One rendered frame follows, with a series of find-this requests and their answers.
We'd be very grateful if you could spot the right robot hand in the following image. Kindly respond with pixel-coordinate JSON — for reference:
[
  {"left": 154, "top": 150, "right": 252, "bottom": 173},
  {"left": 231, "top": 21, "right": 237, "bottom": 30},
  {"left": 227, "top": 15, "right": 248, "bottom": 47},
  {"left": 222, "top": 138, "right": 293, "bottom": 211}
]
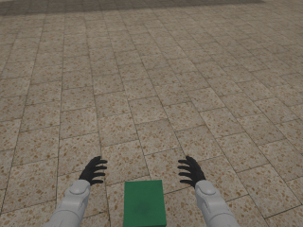
[{"left": 177, "top": 156, "right": 206, "bottom": 189}]

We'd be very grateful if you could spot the right robot forearm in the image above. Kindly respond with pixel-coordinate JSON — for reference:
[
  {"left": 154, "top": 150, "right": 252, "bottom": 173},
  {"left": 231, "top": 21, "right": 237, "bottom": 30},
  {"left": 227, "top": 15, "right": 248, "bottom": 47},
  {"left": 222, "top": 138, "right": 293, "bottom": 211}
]
[{"left": 195, "top": 180, "right": 241, "bottom": 227}]

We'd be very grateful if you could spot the carton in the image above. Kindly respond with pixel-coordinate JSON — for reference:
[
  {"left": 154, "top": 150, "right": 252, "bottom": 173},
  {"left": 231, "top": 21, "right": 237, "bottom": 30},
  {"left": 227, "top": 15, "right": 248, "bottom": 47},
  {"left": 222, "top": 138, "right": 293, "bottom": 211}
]
[{"left": 123, "top": 180, "right": 167, "bottom": 227}]

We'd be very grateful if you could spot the left robot forearm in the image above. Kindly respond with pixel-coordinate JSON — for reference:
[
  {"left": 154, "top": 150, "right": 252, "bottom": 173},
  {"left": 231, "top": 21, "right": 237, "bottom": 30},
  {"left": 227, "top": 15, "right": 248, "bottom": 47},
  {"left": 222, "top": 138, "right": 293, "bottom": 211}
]
[{"left": 43, "top": 179, "right": 91, "bottom": 227}]

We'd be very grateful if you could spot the left robot hand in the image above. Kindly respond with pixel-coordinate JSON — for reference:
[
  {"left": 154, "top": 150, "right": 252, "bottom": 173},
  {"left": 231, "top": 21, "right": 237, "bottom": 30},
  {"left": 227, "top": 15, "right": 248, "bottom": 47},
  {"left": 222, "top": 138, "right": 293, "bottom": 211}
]
[{"left": 79, "top": 156, "right": 108, "bottom": 186}]

